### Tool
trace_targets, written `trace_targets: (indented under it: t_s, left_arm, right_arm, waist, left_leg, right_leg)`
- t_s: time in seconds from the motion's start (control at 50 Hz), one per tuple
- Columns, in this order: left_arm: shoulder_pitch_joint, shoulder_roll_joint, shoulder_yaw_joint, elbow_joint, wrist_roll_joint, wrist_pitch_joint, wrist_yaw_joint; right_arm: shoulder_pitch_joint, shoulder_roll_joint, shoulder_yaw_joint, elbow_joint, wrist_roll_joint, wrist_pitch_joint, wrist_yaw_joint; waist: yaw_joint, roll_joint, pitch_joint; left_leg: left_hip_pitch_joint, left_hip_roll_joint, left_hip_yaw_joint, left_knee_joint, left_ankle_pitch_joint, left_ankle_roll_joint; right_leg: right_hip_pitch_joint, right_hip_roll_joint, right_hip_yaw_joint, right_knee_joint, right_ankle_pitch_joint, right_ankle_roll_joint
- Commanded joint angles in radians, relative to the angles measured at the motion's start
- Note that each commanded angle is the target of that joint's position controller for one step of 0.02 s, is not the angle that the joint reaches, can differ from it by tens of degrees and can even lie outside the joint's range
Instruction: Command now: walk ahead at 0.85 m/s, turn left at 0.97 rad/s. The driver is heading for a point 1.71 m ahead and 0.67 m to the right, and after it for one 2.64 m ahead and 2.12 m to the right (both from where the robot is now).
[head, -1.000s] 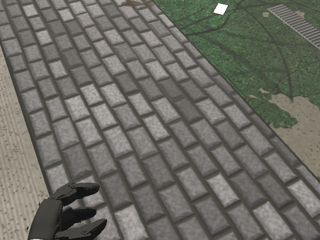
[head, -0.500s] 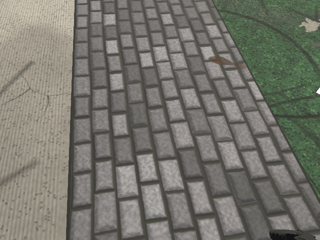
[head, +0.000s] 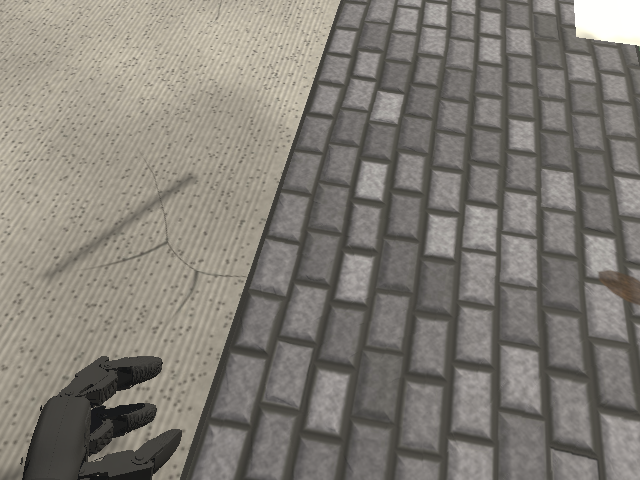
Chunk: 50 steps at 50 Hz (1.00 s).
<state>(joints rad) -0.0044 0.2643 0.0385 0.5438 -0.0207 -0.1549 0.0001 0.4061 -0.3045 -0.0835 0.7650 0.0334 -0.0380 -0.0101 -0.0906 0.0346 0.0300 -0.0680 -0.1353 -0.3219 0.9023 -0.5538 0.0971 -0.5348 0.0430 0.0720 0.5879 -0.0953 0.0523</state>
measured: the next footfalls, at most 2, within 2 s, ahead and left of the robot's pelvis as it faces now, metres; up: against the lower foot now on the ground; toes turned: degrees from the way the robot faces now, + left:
left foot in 0.34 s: +0.39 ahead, +0.10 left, +0.00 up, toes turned -2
right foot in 0.72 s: +0.31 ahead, -0.17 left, +0.00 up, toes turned -23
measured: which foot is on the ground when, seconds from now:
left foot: up 0.00-0.32, down 0.34-0.74, up 0.76-1.00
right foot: down 0.00-0.34, up 0.36-0.70, down 0.72-1.00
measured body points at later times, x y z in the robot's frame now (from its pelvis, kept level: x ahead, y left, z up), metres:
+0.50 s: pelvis +0.25 +0.00 +0.02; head +0.30 +0.00 +0.47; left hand +0.34 +0.29 -0.10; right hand +0.47 -0.25 -0.05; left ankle +0.35 +0.10 -0.71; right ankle +0.20 -0.14 -0.62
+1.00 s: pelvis +0.29 -0.06 +0.04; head +0.31 -0.11 +0.48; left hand +0.58 +0.11 -0.03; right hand +0.29 -0.40 -0.07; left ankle +0.41 +0.07 -0.64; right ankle +0.28 -0.15 -0.71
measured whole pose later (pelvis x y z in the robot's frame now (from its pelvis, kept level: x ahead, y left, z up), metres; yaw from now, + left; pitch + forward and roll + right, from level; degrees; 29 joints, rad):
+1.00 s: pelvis +0.29 -0.06 +0.04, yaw -32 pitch +3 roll +4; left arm 0.21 0.33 0.08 0.57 -0.01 0.04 0.04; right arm 0.05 -0.32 -0.10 0.74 0.00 0.00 -0.03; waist 0.01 0.01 0.05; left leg -0.57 -0.05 -0.10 0.93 -0.30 -0.07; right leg -0.36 0.06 0.15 0.50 -0.18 -0.05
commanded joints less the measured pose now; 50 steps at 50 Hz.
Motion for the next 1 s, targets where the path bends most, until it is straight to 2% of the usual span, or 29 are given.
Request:
trace_targets:
  t_s: [0.02, 0.04, 0.06, 0.08, 0.1, 0.14, 0.18, 0.24, 0.32, 0.34, 0.36, 0.38, 0.4, 0.42, 0.44, 0.48, 0.58, 0.66, 0.7, 0.72, 0.74, 0.76, 0.78, 0.8, 0.82, 0.84, 0.88, 0.94, 1.0]
  left_arm:
    - [0.399, 0.168, 0.077, 0.006, 0.031, 0.02, 0.001]
    - [0.33, 0.129, 0.063, 0.013, 0.041, 0.036, 0.008]
    - [0.301, 0.128, 0.059, 0.036, 0.053, 0.044, 0.004]
    - [0.279, 0.125, 0.052, 0.061, 0.059, 0.041, 0.0]
    - [0.278, 0.092, 0.038, 0.092, 0.053, 0.032, -0.01]
    - [0.261, 0.066, 0.022, 0.143, 0.025, 0.021, -0.022]
    - [0.232, 0.149, 0.043, 0.159, 0.002, 0.027, -0.02]
    - [0.257, 0.222, 0.066, 0.178, -0.019, 0.054, -0.003]
    - [0.277, 0.209, 0.065, 0.178, -0.021, 0.067, 0.008]
    - [0.285, 0.173, 0.054, 0.16, -0.011, 0.068, 0.008]
    - [0.359, 0.095, 0.026, 0.142, 0.004, 0.071, 0.008]
    - [0.518, 0.117, 0.021, 0.167, -0.014, 0.087, 0.008]
    - [0.509, 0.186, 0.044, 0.18, -0.018, 0.113, 0.011]
    - [0.45, 0.19, 0.052, 0.165, -0.019, 0.135, 0.019]
    - [0.429, 0.182, 0.057, 0.162, -0.015, 0.16, 0.03]
    - [0.434, 0.154, 0.06, 0.149, -0.006, 0.203, 0.045]
    - [0.333, 0.096, 0.05, 0.082, 0.005, 0.215, 0.027]
    - [0.278, 0.127, 0.059, 0.049, 0.002, 0.225, -0.01]
    - [0.295, 0.139, 0.072, 0.048, 0.005, 0.233, -0.018]
    - [0.321, 0.159, 0.085, 0.058, 0.013, 0.234, -0.011]
    - [0.36, 0.235, 0.111, 0.062, 0.02, 0.23, 0.004]
    - [0.34, 0.37, 0.132, 0.019, 0.024, 0.218, 0.019]
    - [0.344, 0.353, 0.125, -0.002, 0.057, 0.186, 0.004]
    - [0.321, 0.333, 0.119, 0.003, 0.056, 0.162, -0.004]
    - [0.264, 0.305, 0.114, -0.002, 0.03, 0.155, 0.002]
    - [0.214, 0.264, 0.099, -0.016, 0.01, 0.161, 0.011]
    - [0.166, 0.229, 0.083, -0.043, 0.013, 0.175, 0.031]
    - [0.194, 0.234, 0.086, -0.047, 0.01, 0.182, 0.046]
    - [0.181, 0.236, 0.088, -0.059, 0.01, 0.189, 0.051]
  right_arm:
    - [0.021, -0.062, 0.028, -0.13, 0.035, -0.01, -0.003]
    - [-0.113, -0.112, 0.014, -0.156, 0.007, -0.005, -0.004]
    - [-0.214, -0.106, 0.011, -0.182, -0.034, -0.008, -0.003]
    - [-0.212, -0.08, 0.01, -0.202, -0.038, -0.011, 0.002]
    - [-0.203, -0.051, 0.016, -0.201, -0.025, -0.011, 0.006]
    - [-0.191, 0.011, 0.037, -0.195, -0.017, -0.011, 0.01]
    - [-0.229, 0.02, 0.051, -0.2, -0.041, -0.027, 0.02]
    - [-0.314, -0.015, 0.048, -0.197, -0.044, -0.05, 0.046]
    - [-0.31, -0.098, 0.012, -0.193, -0.068, -0.047, 0.024]
    - [-0.26, -0.148, -0.002, -0.195, -0.081, -0.047, 0.009]
    - [-0.181, -0.2, -0.01, -0.203, -0.109, -0.031, -0.01]
    - [-0.175, -0.148, 0.004, -0.206, -0.096, -0.005, 0.0]
    - [-0.202, -0.106, 0.011, -0.207, -0.063, 0.012, 0.006]
    - [-0.242, -0.081, 0.016, -0.202, -0.044, 0.02, 0.007]
    - [-0.298, -0.066, 0.02, -0.196, -0.041, 0.023, 0.007]
    - [-0.388, -0.079, 0.011, -0.191, -0.06, 0.023, 0.004]
    - [-0.428, -0.089, -0.01, -0.158, -0.057, 0.007, -0.019]
    - [-0.402, -0.134, -0.033, -0.127, -0.031, 0.014, -0.012]
    - [-0.402, -0.135, -0.038, -0.112, -0.01, 0.019, -0.004]
    - [-0.372, -0.109, -0.035, -0.094, -0.004, 0.023, 0.0]
    - [-0.317, -0.071, -0.03, -0.074, -0.017, 0.033, 0.005]
    - [-0.323, -0.048, -0.019, -0.126, -0.058, 0.043, 0.004]
    - [-0.438, -0.085, -0.026, -0.156, -0.067, 0.04, -0.008]
    - [-0.461, -0.098, -0.032, -0.16, -0.043, 0.039, -0.017]
    - [-0.429, -0.1, -0.037, -0.144, -0.038, 0.037, -0.027]
    - [-0.403, -0.117, -0.042, -0.125, -0.045, 0.038, -0.035]
    - [-0.37, -0.113, -0.045, -0.108, -0.052, 0.03, -0.03]
    - [-0.376, -0.074, -0.03, -0.097, -0.04, 0.022, -0.02]
    - [-0.371, -0.071, -0.021, -0.083, -0.033, 0.022, -0.01]
  waist:
    - [0.202, -0.377, -0.343]
    - [0.209, -0.188, -0.175]
    - [0.195, -0.041, -0.069]
    - [0.142, -0.069, -0.047]
    - [0.116, -0.082, -0.036]
    - [0.074, -0.108, -0.03]
    - [0.065, -0.113, -0.051]
    - [0.089, -0.116, -0.095]
    - [0.042, -0.106, -0.104]
    - [0.023, -0.057, -0.156]
    - [0.02, 0.153, -0.295]
    - [0.052, 0.252, -0.475]
    - [0.053, 0.145, -0.417]
    - [0.064, 0.107, -0.315]
    - [0.088, 0.081, -0.234]
    - [0.138, 0.112, -0.145]
    - [0.138, 0.083, -0.144]
    - [0.124, 0.096, -0.148]
    - [0.148, 0.073, -0.144]
    - [0.153, 0.025, -0.134]
    - [0.149, -0.167, -0.081]
    - [0.101, -0.467, -0.041]
    - [0.18, -0.333, -0.13]
    - [0.162, -0.237, -0.113]
    - [0.121, -0.178, -0.096]
    - [0.099, -0.165, -0.095]
    - [0.072, -0.174, -0.136]
    - [0.086, -0.144, -0.162]
    - [0.096, -0.169, -0.168]
  left_leg:
    - [-0.788, 0.117, 0.118, 0.609, 0.083, -0.056]
    - [-0.773, 0.146, 0.162, 0.581, 0.149, -0.069]
    - [-0.707, 0.161, 0.194, 0.536, 0.163, -0.076]
    - [-0.649, 0.175, 0.186, 0.503, 0.144, -0.084]
    - [-0.615, 0.185, 0.188, 0.443, 0.107, -0.083]
    - [-0.572, 0.182, 0.204, 0.233, 0.077, -0.089]
    - [-0.484, 0.172, 0.266, -0.006, 0.234, -0.099]
    - [-0.267, 0.101, 0.281, -0.262, 0.545, -0.097]
    - [-0.061, 0.114, 0.25, -0.46, 0.739, -0.043]
    - [0.074, 0.209, 0.195, -0.448, 0.976, -0.009]
    - [0.305, 0.503, -0.01, -0.371, 1.426, 0.111]
    - [0.364, 0.644, -0.149, -0.35, 1.415, 0.226]
    - [0.283, 0.582, -0.105, -0.393, 1.206, 0.216]
    - [0.2, 0.529, -0.037, -0.44, 0.997, 0.187]
    - [0.087, 0.491, 0.018, -0.498, 0.846, 0.169]
    - [-0.14, 0.449, 0.13, -0.595, 0.686, 0.153]
    - [-0.195, 0.447, 0.317, -0.625, 0.636, 0.135]
    - [-0.149, 0.483, 0.386, -0.586, 0.601, 0.097]
    - [-0.147, 0.477, 0.426, -0.503, 0.528, 0.038]
    - [-0.187, 0.435, 0.459, -0.412, 0.417, -0.016]
    - [-0.321, 0.341, 0.536, -0.194, 0.233, -0.099]
    - [-0.642, 0.183, 0.523, 0.133, -0.125, -0.195]
    - [-0.694, 0.135, 0.309, 0.286, -0.118, -0.175]
    - [-0.707, 0.143, 0.26, 0.304, -0.024, -0.14]
    - [-0.712, 0.157, 0.237, 0.27, 0.075, -0.122]
    - [-0.699, 0.167, 0.226, 0.242, 0.135, -0.124]
    - [-0.607, 0.136, 0.228, 0.226, 0.216, -0.137]
    - [-0.583, 0.094, 0.213, 0.08, 0.259, -0.16]
    - [-0.536, 0.087, 0.206, -0.051, 0.276, -0.177]
  right_leg:
    - [1.012, -0.448, 0.814, -0.286, -0.646, -0.254]
    - [0.83, -0.402, 0.574, -0.273, -0.315, -0.222]
    - [0.649, -0.342, 0.41, -0.256, 0.083, -0.205]
    - [0.537, -0.329, 0.33, -0.233, 0.384, -0.231]
    - [0.48, -0.292, 0.254, -0.242, 0.522, -0.232]
    - [0.416, -0.265, 0.186, -0.278, 0.613, -0.244]
    - [0.365, -0.248, 0.145, -0.3, 0.694, -0.269]
    - [0.306, -0.197, 0.102, -0.302, 0.536, -0.23]
    - [0.287, -0.144, 0.138, -0.135, 0.377, -0.132]
    - [0.209, -0.078, 0.118, 0.017, 0.225, -0.092]
    - [0.011, 0.0, 0.046, 0.342, -0.361, -0.031]
    - [-0.051, -0.015, 0.043, 0.559, -0.662, -0.01]
    - [-0.093, -0.058, 0.042, 0.653, -0.613, 0.014]
    - [-0.153, -0.083, 0.007, 0.686, -0.551, 0.031]
    - [-0.156, -0.109, -0.006, 0.689, -0.493, 0.05]
    - [-0.059, -0.131, -0.03, 0.688, -0.4, 0.071]
    - [0.058, -0.173, -0.058, 0.421, -0.22, 0.034]
    - [0.163, -0.148, -0.119, 0.226, -0.184, -0.019]
    - [0.248, -0.115, -0.155, 0.076, -0.131, -0.062]
    - [0.314, -0.085, -0.143, 0.007, -0.082, -0.097]
    - [0.394, -0.158, 0.022, -0.132, 0.175, -0.16]
    - [0.487, -0.378, 0.424, -0.2, 0.402, -0.327]
    - [0.443, -0.404, 0.504, -0.264, 0.251, -0.403]
    - [0.43, -0.361, 0.44, -0.286, 0.121, -0.359]
    - [0.419, -0.316, 0.389, -0.279, 0.045, -0.305]
    - [0.404, -0.297, 0.353, -0.261, 0.046, -0.273]
    - [0.357, -0.242, 0.3, -0.237, 0.118, -0.249]
    - [0.397, -0.209, 0.317, -0.212, 0.151, -0.247]
    - [0.403, -0.203, 0.341, -0.193, 0.097, -0.246]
